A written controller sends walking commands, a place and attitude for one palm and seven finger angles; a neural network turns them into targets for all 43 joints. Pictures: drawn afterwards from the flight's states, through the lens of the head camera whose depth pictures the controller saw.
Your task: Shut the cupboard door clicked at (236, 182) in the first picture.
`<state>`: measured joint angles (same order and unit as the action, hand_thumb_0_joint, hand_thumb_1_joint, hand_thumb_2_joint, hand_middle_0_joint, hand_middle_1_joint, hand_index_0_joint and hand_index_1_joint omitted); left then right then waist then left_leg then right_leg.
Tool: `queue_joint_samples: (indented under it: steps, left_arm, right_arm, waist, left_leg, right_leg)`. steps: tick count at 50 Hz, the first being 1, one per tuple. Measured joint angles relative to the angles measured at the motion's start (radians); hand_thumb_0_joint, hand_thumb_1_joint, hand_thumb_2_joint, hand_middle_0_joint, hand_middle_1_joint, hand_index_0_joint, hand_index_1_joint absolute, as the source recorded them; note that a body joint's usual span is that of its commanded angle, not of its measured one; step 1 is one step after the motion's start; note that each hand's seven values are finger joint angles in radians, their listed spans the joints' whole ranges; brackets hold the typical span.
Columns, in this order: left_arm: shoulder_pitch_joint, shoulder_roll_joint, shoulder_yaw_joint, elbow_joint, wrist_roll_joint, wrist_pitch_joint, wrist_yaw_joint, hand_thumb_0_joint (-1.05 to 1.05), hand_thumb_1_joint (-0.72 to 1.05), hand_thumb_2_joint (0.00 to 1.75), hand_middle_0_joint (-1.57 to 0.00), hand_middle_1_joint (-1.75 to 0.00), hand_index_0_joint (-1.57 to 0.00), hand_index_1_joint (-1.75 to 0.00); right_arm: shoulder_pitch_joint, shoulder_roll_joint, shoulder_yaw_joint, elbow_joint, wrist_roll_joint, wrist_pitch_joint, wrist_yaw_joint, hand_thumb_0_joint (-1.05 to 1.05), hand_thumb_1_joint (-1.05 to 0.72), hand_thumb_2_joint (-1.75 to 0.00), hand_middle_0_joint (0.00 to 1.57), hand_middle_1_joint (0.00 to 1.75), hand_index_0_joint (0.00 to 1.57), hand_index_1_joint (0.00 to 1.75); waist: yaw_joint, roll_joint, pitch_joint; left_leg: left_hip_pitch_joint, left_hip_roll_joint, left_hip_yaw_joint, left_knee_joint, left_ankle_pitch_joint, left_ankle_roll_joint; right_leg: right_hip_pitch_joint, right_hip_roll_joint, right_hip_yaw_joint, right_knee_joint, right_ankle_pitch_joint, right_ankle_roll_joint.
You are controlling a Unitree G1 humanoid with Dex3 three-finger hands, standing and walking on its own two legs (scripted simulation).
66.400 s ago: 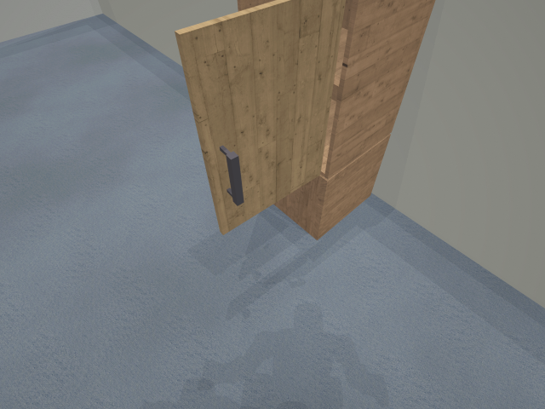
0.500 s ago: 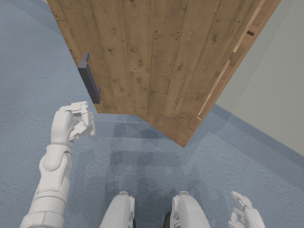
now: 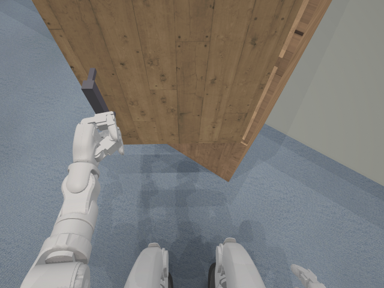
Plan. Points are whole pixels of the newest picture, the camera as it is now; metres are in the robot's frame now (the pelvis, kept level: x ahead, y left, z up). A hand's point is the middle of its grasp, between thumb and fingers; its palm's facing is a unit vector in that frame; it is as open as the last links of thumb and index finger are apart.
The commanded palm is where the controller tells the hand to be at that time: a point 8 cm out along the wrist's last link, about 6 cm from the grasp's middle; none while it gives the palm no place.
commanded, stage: bring the fist close to the handle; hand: left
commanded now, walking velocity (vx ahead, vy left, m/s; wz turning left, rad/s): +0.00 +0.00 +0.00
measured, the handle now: (102, 103) +0.50 +0.20 +0.02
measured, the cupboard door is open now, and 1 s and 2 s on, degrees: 35 27 14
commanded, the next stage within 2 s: push the door shut along its arc in 0.16 s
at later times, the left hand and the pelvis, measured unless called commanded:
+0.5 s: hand (118, 129) +0.43 +0.16 +0.03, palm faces -0.03 -1.00 -0.07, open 3.1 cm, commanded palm +0.41 +0.20 +0.03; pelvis -0.01 -0.01 -0.01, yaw +1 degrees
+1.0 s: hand (121, 110) +0.48 +0.16 +0.03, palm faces -0.17 -0.98 -0.05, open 3.1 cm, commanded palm +0.48 +0.18 +0.03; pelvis -0.02 +0.00 -0.02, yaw +0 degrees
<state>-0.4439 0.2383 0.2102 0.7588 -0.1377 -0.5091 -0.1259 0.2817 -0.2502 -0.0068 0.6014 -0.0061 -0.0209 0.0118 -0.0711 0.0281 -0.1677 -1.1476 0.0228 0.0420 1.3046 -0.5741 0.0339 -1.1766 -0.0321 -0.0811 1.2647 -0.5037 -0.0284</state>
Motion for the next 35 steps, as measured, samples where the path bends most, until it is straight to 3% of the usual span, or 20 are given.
queue_joint_samples:
  steps: [10, 21, 35]
  left_arm:
    - [-0.018, 0.010, 0.004, 0.033, -0.002, -0.070, -0.009, 0.02, 0.90, 0.90, -1.30, -1.50, -1.30, -1.50]
    - [-0.093, 0.044, 0.028, 0.098, -0.007, -0.046, -0.063, 0.02, 0.90, 0.90, -1.30, -1.50, -1.31, -1.50]
    - [-0.291, 0.136, 0.056, 0.273, -0.014, -0.013, -0.167, 0.02, 0.90, 0.90, -1.32, -1.50, -1.30, -1.50]
  right_arm:
    - [-0.010, -0.008, -0.003, 0.019, -0.004, -0.008, -0.014, 0.01, -0.90, -0.90, 0.20, 0.30, 0.20, 0.30]
    - [-0.045, -0.014, 0.001, 0.006, 0.001, -0.012, -0.027, 0.00, -0.90, -0.90, 0.20, 0.30, 0.20, 0.30]
    - [-0.011, -0.018, 0.014, 0.023, 0.008, -0.002, -0.025, 0.00, -0.90, -0.90, 0.20, 0.30, 0.20, 0.30]
  waist:
    - [0.004, -0.014, 0.005]
    - [-0.008, -0.011, 0.010]
    - [-0.031, 0.002, 0.011]
  left_leg:
    - [-0.002, -0.002, -0.017, -0.001, 0.011, -0.012]
    - [-0.028, 0.001, -0.024, 0.015, 0.012, -0.018]
    - [-0.092, 0.002, -0.034, 0.053, 0.007, -0.014]
  right_leg:
    - [0.003, -0.002, -0.017, 0.002, 0.002, -0.014]
    - [-0.022, 0.000, -0.023, 0.017, 0.002, -0.021]
    - [-0.076, 0.000, -0.032, 0.042, 0.002, -0.020]
